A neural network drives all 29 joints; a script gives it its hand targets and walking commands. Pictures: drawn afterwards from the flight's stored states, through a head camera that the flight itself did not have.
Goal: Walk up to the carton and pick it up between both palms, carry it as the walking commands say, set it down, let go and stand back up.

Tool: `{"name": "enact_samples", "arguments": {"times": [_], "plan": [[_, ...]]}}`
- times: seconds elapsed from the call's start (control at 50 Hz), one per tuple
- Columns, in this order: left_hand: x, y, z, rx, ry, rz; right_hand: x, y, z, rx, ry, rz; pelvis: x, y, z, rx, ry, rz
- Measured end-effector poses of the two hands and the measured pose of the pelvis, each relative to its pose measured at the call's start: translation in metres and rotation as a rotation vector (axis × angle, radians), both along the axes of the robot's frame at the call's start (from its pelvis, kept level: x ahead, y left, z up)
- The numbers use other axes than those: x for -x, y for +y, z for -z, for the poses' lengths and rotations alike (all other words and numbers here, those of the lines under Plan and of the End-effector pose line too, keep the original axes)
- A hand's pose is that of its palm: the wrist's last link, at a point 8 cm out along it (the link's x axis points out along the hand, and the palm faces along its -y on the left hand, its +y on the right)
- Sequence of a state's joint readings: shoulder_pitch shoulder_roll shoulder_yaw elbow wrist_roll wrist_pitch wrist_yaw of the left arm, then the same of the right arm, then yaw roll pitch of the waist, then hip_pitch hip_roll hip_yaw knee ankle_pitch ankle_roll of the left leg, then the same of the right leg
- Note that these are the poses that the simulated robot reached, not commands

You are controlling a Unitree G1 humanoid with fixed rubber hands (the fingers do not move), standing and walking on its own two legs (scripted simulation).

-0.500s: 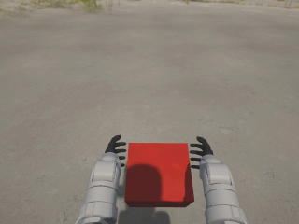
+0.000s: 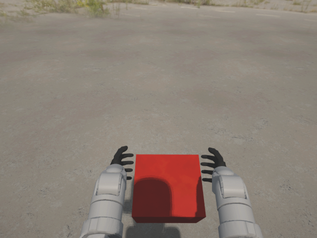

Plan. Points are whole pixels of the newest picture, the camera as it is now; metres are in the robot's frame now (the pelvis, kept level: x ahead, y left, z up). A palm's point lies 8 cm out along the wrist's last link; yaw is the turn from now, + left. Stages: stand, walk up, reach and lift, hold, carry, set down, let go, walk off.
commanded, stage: carry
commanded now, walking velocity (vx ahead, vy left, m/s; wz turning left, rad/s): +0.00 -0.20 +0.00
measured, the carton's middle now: (166, 189) +0.32 -0.01 -0.05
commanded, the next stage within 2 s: none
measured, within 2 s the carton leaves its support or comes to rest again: neither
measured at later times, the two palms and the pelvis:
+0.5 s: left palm (143, 168) +0.30 +0.06 +0.07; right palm (245, 174) +0.29 -0.20 +0.07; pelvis +0.00 -0.06 -0.03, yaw -1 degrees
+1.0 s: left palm (153, 179) +0.26 +0.03 +0.08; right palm (264, 179) +0.26 -0.23 +0.09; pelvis -0.03 -0.10 -0.02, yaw +1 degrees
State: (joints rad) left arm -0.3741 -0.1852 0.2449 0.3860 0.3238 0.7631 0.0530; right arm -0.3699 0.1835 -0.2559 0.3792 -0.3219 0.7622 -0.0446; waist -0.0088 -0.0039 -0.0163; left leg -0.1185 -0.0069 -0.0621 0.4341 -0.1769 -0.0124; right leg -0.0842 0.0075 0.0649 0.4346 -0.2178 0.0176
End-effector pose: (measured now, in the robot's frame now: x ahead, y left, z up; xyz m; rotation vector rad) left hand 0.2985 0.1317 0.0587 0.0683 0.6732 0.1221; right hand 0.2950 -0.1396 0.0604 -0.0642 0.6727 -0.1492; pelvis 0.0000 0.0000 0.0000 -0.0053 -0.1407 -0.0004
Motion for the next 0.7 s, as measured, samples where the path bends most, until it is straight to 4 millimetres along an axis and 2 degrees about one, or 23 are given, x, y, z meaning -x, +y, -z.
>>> {"name": "enact_samples", "arguments": {"times": [0.08,0.16,0.26,0.36,0.5,0.64,0.7], "plan": [[-0.002,-0.002,0.0,-0.004,-0.021,-0.017,-0.006,0.0,-0.003,0.018,-0.021,-0.007,0.001,-0.005,0.005,-0.001,0.079,0.008],[-0.005,-0.013,-0.004,-0.019,-0.047,-0.079,-0.013,-0.006,-0.007,0.024,-0.048,-0.004,0.003,-0.018,0.01,0.005,0.129,0.02],[-0.011,-0.039,-0.013,-0.026,-0.072,-0.107,-0.016,-0.029,-0.011,-0.001,-0.071,0.055,0.005,-0.037,0.017,0.02,0.172,0.013],[-0.016,-0.058,-0.017,0.006,-0.076,-0.072,-0.009,-0.049,-0.016,-0.025,-0.077,0.11,0.004,-0.047,0.023,0.003,0.199,0.005],[0.0,-0.07,-0.014,-0.001,-0.025,-0.062,0.009,-0.062,-0.013,-0.028,-0.026,0.116,0.004,-0.058,0.026,0.01,0.209,0.012],[0.016,-0.06,-0.014,0.021,0.002,-0.103,0.015,-0.052,-0.021,-0.003,0.001,0.073,0.008,-0.061,0.023,-0.004,0.216,0.003],[0.024,-0.063,-0.018,0.018,0.007,-0.115,0.017,-0.055,-0.024,-0.003,0.007,0.058,0.011,-0.068,0.02,0.005,0.219,0.019]]}}
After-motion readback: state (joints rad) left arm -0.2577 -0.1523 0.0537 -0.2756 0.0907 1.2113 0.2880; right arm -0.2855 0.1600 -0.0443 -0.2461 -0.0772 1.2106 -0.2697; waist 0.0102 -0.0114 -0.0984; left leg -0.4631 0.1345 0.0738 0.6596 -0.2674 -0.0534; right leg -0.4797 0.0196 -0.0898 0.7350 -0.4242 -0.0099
